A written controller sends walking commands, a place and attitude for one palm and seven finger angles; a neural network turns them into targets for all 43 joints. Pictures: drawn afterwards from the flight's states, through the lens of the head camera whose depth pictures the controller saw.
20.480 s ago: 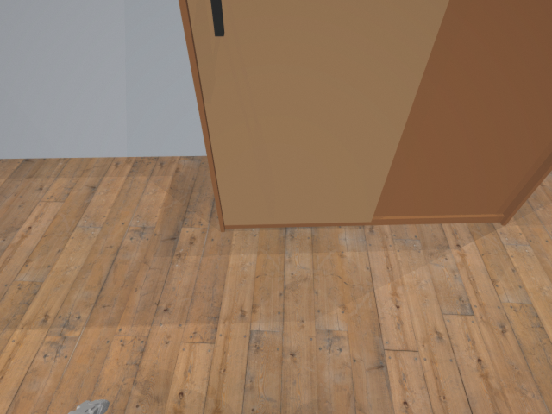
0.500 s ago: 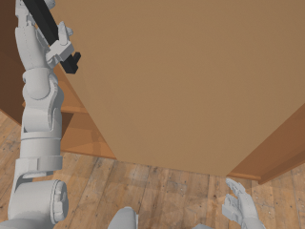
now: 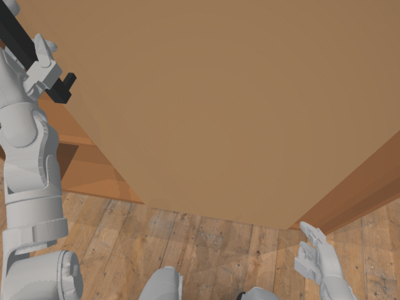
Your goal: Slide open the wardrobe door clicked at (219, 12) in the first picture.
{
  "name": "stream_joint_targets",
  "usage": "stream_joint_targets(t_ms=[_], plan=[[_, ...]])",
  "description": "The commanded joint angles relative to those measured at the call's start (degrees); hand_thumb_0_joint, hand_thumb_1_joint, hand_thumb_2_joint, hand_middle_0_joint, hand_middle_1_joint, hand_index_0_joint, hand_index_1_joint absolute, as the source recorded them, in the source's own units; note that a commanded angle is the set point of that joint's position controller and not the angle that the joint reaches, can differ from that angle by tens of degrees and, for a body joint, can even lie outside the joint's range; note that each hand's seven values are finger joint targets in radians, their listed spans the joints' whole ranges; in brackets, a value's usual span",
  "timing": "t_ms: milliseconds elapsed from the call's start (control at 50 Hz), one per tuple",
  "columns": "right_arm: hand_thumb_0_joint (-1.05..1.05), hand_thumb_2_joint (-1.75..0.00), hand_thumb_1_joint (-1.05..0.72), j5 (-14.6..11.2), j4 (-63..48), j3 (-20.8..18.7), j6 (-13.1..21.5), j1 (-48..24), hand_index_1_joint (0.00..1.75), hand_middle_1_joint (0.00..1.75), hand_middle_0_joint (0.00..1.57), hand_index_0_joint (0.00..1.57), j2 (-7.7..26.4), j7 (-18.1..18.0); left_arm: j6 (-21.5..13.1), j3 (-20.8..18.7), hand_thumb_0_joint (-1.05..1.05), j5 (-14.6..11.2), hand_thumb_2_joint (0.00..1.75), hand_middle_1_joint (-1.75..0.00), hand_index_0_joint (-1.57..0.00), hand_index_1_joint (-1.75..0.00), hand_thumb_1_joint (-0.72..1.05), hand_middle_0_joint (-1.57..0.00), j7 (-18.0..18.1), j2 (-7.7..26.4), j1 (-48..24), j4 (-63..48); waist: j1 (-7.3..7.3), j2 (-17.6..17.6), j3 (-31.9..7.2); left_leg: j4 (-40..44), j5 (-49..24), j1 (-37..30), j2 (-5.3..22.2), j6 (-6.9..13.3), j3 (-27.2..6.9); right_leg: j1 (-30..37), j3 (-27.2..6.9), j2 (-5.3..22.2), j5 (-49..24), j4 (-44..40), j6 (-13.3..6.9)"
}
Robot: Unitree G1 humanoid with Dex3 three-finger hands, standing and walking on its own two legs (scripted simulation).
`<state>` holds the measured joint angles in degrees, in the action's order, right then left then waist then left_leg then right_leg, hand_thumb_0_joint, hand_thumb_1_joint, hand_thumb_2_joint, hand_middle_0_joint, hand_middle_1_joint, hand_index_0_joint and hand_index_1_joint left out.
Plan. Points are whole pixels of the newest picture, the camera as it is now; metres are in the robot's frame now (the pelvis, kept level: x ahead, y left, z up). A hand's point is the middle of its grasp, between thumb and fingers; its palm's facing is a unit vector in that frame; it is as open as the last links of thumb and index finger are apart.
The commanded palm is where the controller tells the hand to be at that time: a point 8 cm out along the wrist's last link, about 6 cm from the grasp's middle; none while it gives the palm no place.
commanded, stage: step sideways, sliding the door along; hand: left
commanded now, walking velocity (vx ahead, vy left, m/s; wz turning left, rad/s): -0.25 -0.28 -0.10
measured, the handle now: (31, 40) +0.43 +0.30 +0.24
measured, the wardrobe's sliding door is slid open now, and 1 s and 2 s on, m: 0.51 0.51 0.51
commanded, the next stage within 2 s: stop walking and hold the door there in 0.10 s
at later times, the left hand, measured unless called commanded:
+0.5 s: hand (43, 65) +0.39 +0.28 +0.23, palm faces +0.67 -0.67 -0.32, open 7.5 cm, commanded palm +0.35 +0.30 +0.20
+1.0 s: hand (42, 64) +0.39 +0.28 +0.23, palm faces +0.61 -0.76 -0.22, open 7.2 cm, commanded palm +0.34 +0.31 +0.20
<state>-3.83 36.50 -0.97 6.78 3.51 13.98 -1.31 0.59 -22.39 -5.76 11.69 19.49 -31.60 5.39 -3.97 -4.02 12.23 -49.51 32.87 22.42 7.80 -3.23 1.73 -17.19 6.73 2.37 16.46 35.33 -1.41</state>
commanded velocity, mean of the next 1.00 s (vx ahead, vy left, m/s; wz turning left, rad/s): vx -0.02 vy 0.02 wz -0.02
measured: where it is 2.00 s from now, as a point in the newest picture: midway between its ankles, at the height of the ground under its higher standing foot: outside the picture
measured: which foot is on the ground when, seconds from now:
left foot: up 0.00-0.04, down 0.06-0.38, up 0.40-0.66, down 0.68-1.00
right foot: down 0.00-0.06, up 0.08-0.36, down 0.38-0.68, up 0.70-0.88, down 0.90-1.00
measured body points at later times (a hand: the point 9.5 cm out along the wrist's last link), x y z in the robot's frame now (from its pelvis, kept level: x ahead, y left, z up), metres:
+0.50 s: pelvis +0.02 -0.08 -0.01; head +0.06 -0.12 +0.43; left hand +0.35 +0.31 +0.24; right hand +0.19 -0.35 -0.11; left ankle +0.00 +0.08 -0.66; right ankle +0.09 -0.20 -0.73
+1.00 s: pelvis -0.02 -0.07 +0.00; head -0.04 -0.08 +0.45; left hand +0.35 +0.31 +0.24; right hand +0.00 -0.35 -0.12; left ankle +0.04 +0.04 -0.73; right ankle -0.03 -0.18 -0.73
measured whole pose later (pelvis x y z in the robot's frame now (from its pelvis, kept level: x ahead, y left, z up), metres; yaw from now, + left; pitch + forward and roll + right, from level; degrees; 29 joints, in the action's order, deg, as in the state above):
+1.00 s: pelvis -0.02 -0.07 +0.00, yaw -12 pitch +0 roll -2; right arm -2.1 42.4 0.9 2.8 18.3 16.5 -4.8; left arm -7.2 -38.0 -0.4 6.9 41.7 -23.8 42.1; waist 3.8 -3.9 -2.1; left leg -33.7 15.2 19.2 4.4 0.0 4.7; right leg -15.1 4.4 -0.2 14.1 29.2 -0.5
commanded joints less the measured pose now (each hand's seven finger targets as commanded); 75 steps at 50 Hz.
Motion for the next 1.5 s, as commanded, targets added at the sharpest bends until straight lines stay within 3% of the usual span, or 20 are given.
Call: stream_joint_targets(t_ms=[0, 20, 40, 60, 100, 180, 200, 240, 320, 360, 380, 580, 620, 640, 660, 700, 820, 960, 1100, 1480], plan=[[0.00, -0.90, -0.90, 0.56, -7.46, -1.11, 2.13, 0.49, 0.30, 0.30, 0.20, 0.20, 3.64, -1.87, -12.74, 14.64, 0.00, 1.60, 0.90, -1.40, -0.45, -1.40, 0.90, -0.45, -4.40, 5.04, -20.09, -30.10, 6.43, 7.77, -35.35, 25.13, -34.69, -17.66, 2.72, 1.08, 3.43, 15.86, -6.47, 9.06, -59.29, 9.59, -1.83], [0.00, -0.90, -0.90, 1.08, -8.53, -3.42, 1.88, 0.49, 0.30, 0.30, 0.20, 0.20, 6.46, -1.43, -12.82, 16.12, 0.00, 0.96, 0.90, -1.40, -0.45, -1.40, 0.90, -0.45, -5.48, 2.62, -20.01, -31.06, 5.83, -4.40, -38.25, 23.43, -82.95, -38.79, 17.17, 8.41, -11.28, -6.31, -3.79, 1.10, -20.99, 17.78, 3.83], [0.00, -0.90, -0.90, 1.54, -9.30, -4.05, 2.00, 0.23, 0.30, 0.30, 0.20, 0.20, 7.42, 0.91, -13.11, 16.65, 0.00, 1.56, 0.90, -1.40, -0.45, -1.40, 0.90, -0.45, -6.95, 0.48, -21.98, -30.32, 4.29, -9.47, -41.05, 20.89, -99.95, -45.48, 25.41, 12.96, -12.71, -12.88, -9.02, -0.88, 18.04, 23.77, 3.29], [0.00, -0.90, -0.90, 1.22, -9.76, -4.56, 2.35, 0.27, 0.30, 0.30, 0.20, 0.20, 8.51, 2.39, -12.41, 16.75, 0.00, 3.33, 0.90, -1.40, -0.45, -1.40, 0.90, -0.45, -7.92, 0.34, -26.81, -30.69, 4.91, -9.14, -35.75, 20.65, -92.81, -43.65, 23.16, 11.91, -7.10, -17.14, -8.88, -3.07, 20.45, 26.32, 2.97], [0.00, -0.90, -0.90, 1.71, -9.63, -4.41, 3.93, 0.83, 0.30, 0.30, 0.20, 0.20, 7.07, 3.10, -12.81, 16.10, 0.00, 3.87, 0.90, -1.40, -0.45, -1.40, 0.90, -0.45, -7.80, 1.01, -27.97, -30.78, 5.02, -18.60, -32.34, 20.65, -87.14, -42.42, 20.75, 10.84, -3.23, -16.80, -7.32, -1.39, 14.23, 23.29, 2.90], [0.00, -0.90, -0.90, 1.52, -10.87, -4.66, 4.40, 1.96, 0.30, 0.30, 0.20, 0.20, 7.03, 3.35, -10.25, 16.38, 0.00, 4.10, 0.90, -1.40, -0.45, -1.40, 0.90, -0.45, -8.65, 1.93, -21.89, -25.62, 4.67, -16.52, -28.45, 24.00, -78.21, -37.16, 16.51, 7.60, 5.12, -12.38, -1.35, -3.99, 1.87, 19.06, 3.62], [0.00, -0.90, -0.90, 2.54, -6.17, -5.90, 2.68, 6.32, 0.30, 0.30, 0.20, 0.20, 10.62, 1.51, -9.90, -14.85, 0.00, 5.97, 0.90, -1.40, -0.45, -1.40, 0.90, -0.45, -5.76, 32.56, -8.98, -2.12, 3.63, -17.22, -29.38, 25.59, -78.14, -36.99, 16.26, 7.53, 7.47, -12.71, -0.05, -5.21, 2.18, 20.19, 4.94], [0.00, -0.90, -0.90, 1.69, -9.68, -3.53, 1.86, 4.30, 0.30, 0.30, 0.20, 0.20, 7.91, 1.49, -11.30, -5.16, 0.00, 5.29, 0.90, -1.40, -0.45, -1.40, 0.90, -0.45, -6.89, 24.41, -11.30, -6.23, 3.77, -21.91, -27.05, 23.16, -74.08, -33.48, 15.72, 6.47, 8.73, -10.36, 0.23, -4.71, 1.76, 11.02, 4.17], [0.00, -0.90, -0.90, 0.35, -8.23, -2.98, 3.50, 6.17, 0.30, 0.30, 0.20, 0.20, 9.17, 0.25, -12.70, -10.18, 0.00, 5.82, 0.90, -1.40, -0.45, -1.40, 0.90, -0.45, -6.37, 31.34, -4.90, 2.07, 3.08, -15.56, -27.26, 8.10, -55.77, -23.53, 8.25, 3.22, 12.17, 5.24, 3.35, -5.34, -16.13, -9.40, 3.82], [0.00, -0.90, -0.90, 1.12, -9.02, -2.42, 2.81, 2.44, 0.30, 0.30, 0.20, 0.20, 6.94, -1.33, -13.24, -16.97, 0.00, 7.05, 0.90, -1.40, -0.45, -1.40, 0.90, -0.45, -5.68, 40.98, -2.07, 7.20, 1.81, 12.16, -28.65, -16.41, 2.93, 2.55, -5.69, 1.15, 7.47, 19.75, -21.29, 14.63, -66.56, -8.01, -5.21], [0.00, -0.90, -0.90, 1.82, -9.00, -1.21, 3.59, 0.85, 0.30, 0.30, 0.20, 0.20, 5.31, -2.20, -11.71, -20.38, 0.00, 6.35, 0.90, -1.40, -0.45, -1.40, 0.90, -0.45, -4.86, 42.47, -1.36, 8.17, 1.68, 10.30, -24.45, -19.82, 5.31, 6.51, -4.34, 1.59, -0.66, 14.61, -22.26, 19.93, -67.10, -8.35, -6.74], [0.00, -0.90, -0.90, 1.09, -3.08, -1.40, 1.33, 3.25, 0.30, 0.30, 0.20, 0.20, 10.98, -3.35, -11.04, -18.96, 0.00, 5.15, 0.90, -1.40, -0.45, -1.40, 0.90, -0.45, -3.08, 39.47, -5.72, 14.46, 3.27, 13.34, -28.85, 8.26, -8.57, -9.29, -6.72, 3.49, -0.78, 1.18, -16.04, 14.09, -8.01, -14.77, -4.55], [0.00, -0.90, -0.90, 1.44, -2.90, -1.54, 0.77, 5.23, 0.30, 0.30, 0.20, 0.20, 11.78, -3.55, -12.36, -14.43, 0.00, 5.30, 0.90, -1.40, -0.45, -1.40, 0.90, -0.45, -3.50, 35.65, -6.07, 13.27, 4.50, -0.05, -26.79, 24.44, -16.22, -15.56, -5.35, 3.91, -0.21, -2.64, -12.02, 9.21, 2.68, -11.38, -2.08], [0.00, -0.90, -0.90, 1.66, -4.20, -2.41, 0.62, 5.56, 0.30, 0.30, 0.20, 0.20, 13.94, -3.72, -12.93, -14.50, 0.00, 4.97, 0.90, -1.40, -0.45, -1.40, 0.90, -0.45, -3.61, 35.29, -6.09, 12.33, 3.83, -8.74, -23.14, 32.01, -10.20, -12.26, 2.92, 6.87, -10.95, -6.39, -9.09, 3.39, 8.55, -4.71, 0.00], [0.00, -0.90, -0.90, 1.17, -5.38, -1.92, 0.25, 5.37, 0.30, 0.30, 0.20, 0.20, 14.09, -3.70, -12.95, -12.77, 0.00, 4.72, 0.90, -1.40, -0.45, -1.40, 0.90, -0.45, -3.42, 34.32, -7.96, 11.46, 3.04, -15.49, -20.76, 38.68, -7.53, -6.10, 10.93, 10.77, -20.00, -5.19, -3.67, -2.15, 8.71, 4.81, 1.73], [0.00, -0.90, -0.90, 1.38, -4.44, -1.86, 0.17, 6.18, 0.30, 0.30, 0.20, 0.20, 11.78, -4.34, -12.04, -14.62, 0.00, 5.42, 0.90, -1.40, -0.45, -1.40, 0.90, -0.45, -3.19, 38.01, -7.91, 14.99, 3.82, -15.37, -18.27, 40.76, -8.06, 0.77, 11.66, 13.08, -21.09, -3.82, -7.54, -2.15, 7.33, 19.29, 1.83], [0.00, -0.90, -0.90, 1.33, -3.03, -1.54, 0.02, 10.01, 0.30, 0.30, 0.20, 0.20, 13.69, -4.53, -9.47, -12.08, 0.00, 5.61, 0.90, -1.40, -0.45, -1.40, 0.90, -0.45, -4.13, 35.76, -3.09, 20.59, 4.11, -9.91, -21.55, 27.01, -34.47, -10.05, 4.58, 7.32, -4.70, 4.17, -0.86, -2.08, -1.09, -10.07, 2.75], [0.00, -0.90, -0.90, 1.15, -1.43, -1.91, -1.09, 10.75, 0.30, 0.30, 0.20, 0.20, 12.50, -4.63, -9.04, -20.12, 0.00, 6.05, 0.90, -1.40, -0.45, -1.40, 0.90, -0.45, -3.98, 45.38, -4.01, 32.22, 4.25, 12.07, -24.51, 12.99, -12.76, 0.32, -4.17, 3.57, -0.01, 11.49, -14.00, 11.24, -22.22, -13.64, -2.80], [0.00, -0.90, -0.90, 1.55, -0.95, -1.27, -1.53, 11.15, 0.30, 0.30, 0.20, 0.20, 13.53, -5.49, -10.60, -14.15, 0.00, 5.59, 0.90, -1.40, -0.45, -1.40, 0.90, -0.45, -4.61, 40.51, -6.78, 36.64, 4.88, -5.09, -15.68, 36.08, -9.59, -3.81, 4.54, 6.81, -10.71, -0.05, -4.82, 0.56, 3.52, -7.67, 1.79], [0.00, -0.90, -0.90, 1.15, -1.09, -2.55, -2.01, 11.77, 0.30, 0.30, 0.20, 0.20, 13.38, -4.65, -11.23, -12.76, 0.00, 6.75, 0.90, -1.40, -0.45, -1.40, 0.90, -0.45, -4.83, 40.41, -9.30, 38.42, 4.75, 4.66, -20.57, 20.17, -24.55, -7.24, -1.98, 4.57, -0.28, 0.47, -11.21, 8.57, -4.37, -14.51, -0.14]])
